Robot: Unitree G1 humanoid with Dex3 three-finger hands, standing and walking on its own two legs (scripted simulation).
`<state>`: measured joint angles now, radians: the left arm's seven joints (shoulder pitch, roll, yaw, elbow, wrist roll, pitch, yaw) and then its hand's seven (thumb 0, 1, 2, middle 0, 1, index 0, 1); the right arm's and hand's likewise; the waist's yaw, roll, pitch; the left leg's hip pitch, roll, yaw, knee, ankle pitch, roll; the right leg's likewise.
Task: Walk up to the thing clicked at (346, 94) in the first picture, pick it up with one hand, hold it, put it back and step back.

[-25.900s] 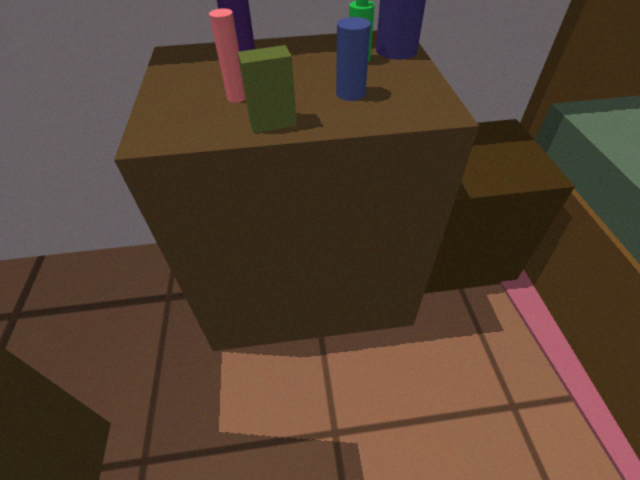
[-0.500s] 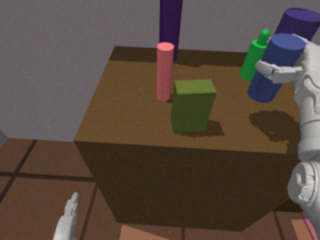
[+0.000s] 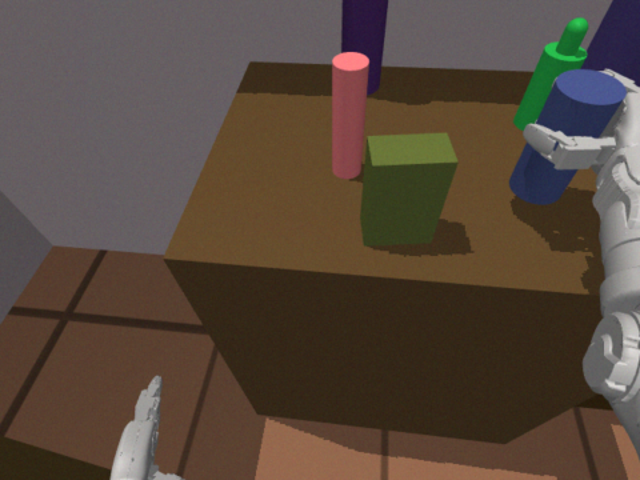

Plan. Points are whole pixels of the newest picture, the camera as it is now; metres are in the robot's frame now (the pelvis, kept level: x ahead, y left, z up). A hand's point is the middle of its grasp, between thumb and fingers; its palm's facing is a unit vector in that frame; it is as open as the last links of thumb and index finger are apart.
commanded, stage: lower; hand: right
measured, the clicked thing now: (559, 142) +0.49 -0.22 +0.17
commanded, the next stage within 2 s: loosen in 0.64 s
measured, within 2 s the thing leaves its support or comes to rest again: rests again in 0.62 s
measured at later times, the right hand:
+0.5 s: hand (556, 136) +0.51 -0.22 +0.16, palm faces +0.23 +0.97 +0.00, open 9.3 cm
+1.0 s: hand (553, 140) +0.51 -0.22 +0.15, palm faces +0.24 +0.97 +0.00, open 9.5 cm
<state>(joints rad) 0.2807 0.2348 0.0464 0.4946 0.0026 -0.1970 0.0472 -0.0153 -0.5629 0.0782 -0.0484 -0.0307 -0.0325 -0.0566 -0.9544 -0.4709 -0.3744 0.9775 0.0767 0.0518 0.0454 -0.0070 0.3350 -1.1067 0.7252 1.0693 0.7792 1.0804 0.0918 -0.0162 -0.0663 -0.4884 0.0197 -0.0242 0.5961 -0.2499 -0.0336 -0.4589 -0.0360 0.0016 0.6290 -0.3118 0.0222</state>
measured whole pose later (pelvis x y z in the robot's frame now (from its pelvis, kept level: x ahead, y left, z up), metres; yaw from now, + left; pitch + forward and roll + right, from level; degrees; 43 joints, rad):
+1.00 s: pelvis +0.01 +0.00 -0.01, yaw +0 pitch +13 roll +1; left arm 0.31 0.24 0.03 0.37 0.00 -0.12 0.02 -0.01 -0.53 0.06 -0.06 -0.04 -0.05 -0.05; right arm -0.96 -0.50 -0.42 1.09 0.07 -0.12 0.05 -0.02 0.32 -0.85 0.82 0.91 0.87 0.91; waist 0.12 -0.02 -0.10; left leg -0.62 0.01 -0.02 0.71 -0.31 -0.03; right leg -0.59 -0.04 0.01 0.75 -0.38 0.02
